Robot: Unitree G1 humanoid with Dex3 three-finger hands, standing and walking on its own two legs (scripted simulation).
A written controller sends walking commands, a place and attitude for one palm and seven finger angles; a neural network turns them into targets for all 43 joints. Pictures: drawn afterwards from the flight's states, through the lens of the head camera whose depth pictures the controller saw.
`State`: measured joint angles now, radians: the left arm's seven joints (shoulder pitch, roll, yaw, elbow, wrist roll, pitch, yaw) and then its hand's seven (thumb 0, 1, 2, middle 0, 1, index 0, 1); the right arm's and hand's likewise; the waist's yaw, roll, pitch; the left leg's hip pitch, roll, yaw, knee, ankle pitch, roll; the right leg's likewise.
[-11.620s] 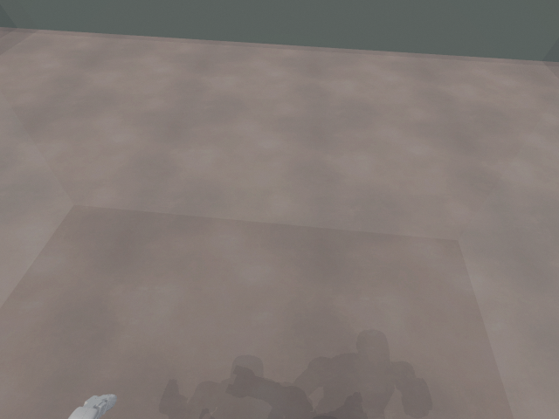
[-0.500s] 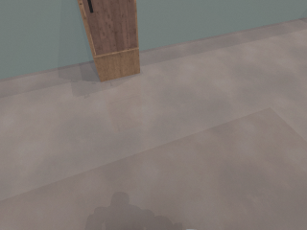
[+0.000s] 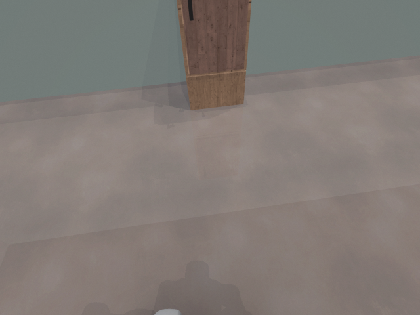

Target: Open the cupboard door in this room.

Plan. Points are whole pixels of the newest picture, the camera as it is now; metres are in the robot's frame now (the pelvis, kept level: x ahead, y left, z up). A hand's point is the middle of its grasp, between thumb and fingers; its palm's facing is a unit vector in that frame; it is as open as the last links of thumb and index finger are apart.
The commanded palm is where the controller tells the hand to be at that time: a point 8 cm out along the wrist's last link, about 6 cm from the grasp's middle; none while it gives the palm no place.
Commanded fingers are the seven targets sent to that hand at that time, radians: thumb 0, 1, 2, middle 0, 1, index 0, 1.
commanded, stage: turn or walk to find it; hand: left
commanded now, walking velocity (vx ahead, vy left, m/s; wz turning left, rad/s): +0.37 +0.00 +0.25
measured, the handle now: (190, 6) +1.57 +0.24 -0.03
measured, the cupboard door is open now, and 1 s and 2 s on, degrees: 0 0 0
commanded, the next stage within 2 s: stand and wait in 0.72 s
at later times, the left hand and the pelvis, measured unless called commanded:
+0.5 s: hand (92, 309) +0.15 +0.29 -0.18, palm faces +0.12 -0.98 -0.16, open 7.4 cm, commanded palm none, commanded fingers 0.00 0.90 0.90 -0.20 -0.30 -0.20 -0.30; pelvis +0.12 +0.11 +0.00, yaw +4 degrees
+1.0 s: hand (133, 213) +0.39 +0.26 -0.17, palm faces +0.11 -0.96 -0.26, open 7.1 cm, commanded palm none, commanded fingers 0.00 0.90 0.90 -0.20 -0.30 -0.20 -0.30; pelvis +0.34 +0.07 -0.01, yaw +5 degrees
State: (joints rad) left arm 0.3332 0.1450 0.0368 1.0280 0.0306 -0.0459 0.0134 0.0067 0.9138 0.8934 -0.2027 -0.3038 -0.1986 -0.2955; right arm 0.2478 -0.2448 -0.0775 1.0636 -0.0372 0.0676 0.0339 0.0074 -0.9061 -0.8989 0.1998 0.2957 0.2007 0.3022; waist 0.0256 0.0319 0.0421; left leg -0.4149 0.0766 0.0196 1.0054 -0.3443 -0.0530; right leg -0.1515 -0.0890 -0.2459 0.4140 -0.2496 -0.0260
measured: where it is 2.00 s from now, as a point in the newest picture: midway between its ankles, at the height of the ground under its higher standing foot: (199, 276)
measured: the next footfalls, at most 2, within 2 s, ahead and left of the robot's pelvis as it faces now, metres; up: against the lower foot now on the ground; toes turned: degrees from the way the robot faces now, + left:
left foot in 0.20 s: +0.09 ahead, +0.17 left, +0.00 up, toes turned +12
right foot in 0.78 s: +0.43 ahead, +0.00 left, +0.00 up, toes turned -5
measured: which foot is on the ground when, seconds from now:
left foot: up 0.00-0.18, down 0.20-0.78, up 0.80-1.00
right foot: down 0.00-0.22, up 0.24-0.76, down 0.78-1.00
